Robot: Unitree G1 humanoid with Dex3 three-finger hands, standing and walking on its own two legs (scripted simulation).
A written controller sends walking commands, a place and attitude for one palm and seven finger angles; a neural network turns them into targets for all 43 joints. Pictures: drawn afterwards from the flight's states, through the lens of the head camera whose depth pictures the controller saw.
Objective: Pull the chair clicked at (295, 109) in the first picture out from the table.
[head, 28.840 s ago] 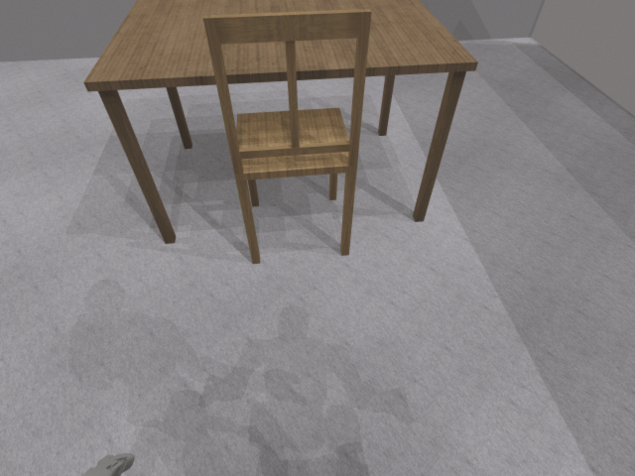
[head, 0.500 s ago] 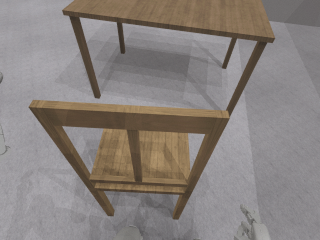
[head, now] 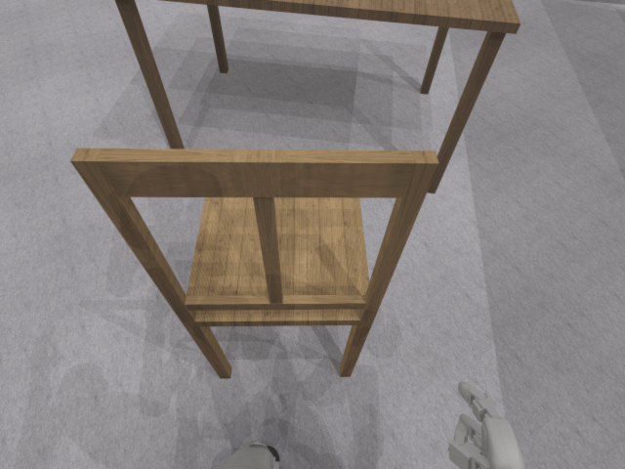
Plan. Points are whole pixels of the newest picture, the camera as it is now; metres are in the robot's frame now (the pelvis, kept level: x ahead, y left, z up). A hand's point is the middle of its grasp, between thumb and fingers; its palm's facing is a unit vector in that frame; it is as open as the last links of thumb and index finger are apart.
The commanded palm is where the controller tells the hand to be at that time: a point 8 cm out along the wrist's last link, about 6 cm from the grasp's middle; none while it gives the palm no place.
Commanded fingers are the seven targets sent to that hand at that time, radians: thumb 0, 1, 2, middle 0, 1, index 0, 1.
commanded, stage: stop stepping back and stand still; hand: left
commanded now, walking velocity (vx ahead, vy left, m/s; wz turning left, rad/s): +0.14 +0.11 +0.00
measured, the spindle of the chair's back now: (271, 257) +0.41 +0.12 -0.05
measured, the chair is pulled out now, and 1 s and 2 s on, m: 0.69 0.69 0.69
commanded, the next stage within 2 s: let the arm hang, fingers relaxed in 0.78 s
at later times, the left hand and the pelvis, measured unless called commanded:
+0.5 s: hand out of the picture +0.15 +0.28 +0.17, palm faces +0.44 -0.80 -0.42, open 7.4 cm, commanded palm +0.08 +0.32 +0.19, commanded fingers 0.00 0.90 0.90 -0.20 -0.30 -0.20 -0.30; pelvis -0.06 +0.02 +0.00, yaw +2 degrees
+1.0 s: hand (82, 447) +0.13 +0.27 +0.00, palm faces +0.25 -0.88 -0.40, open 7.4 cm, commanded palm none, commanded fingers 0.00 0.90 0.90 -0.20 -0.30 -0.20 -0.30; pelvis -0.07 +0.01 -0.01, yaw +3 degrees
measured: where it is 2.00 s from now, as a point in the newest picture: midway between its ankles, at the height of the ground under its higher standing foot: outside the picture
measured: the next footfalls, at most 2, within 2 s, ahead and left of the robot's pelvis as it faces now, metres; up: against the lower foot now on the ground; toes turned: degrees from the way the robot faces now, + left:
left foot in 1.50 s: +0.04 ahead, +0.13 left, +0.00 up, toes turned +1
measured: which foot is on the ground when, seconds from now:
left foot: down 0.00-1.00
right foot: down 0.00-1.00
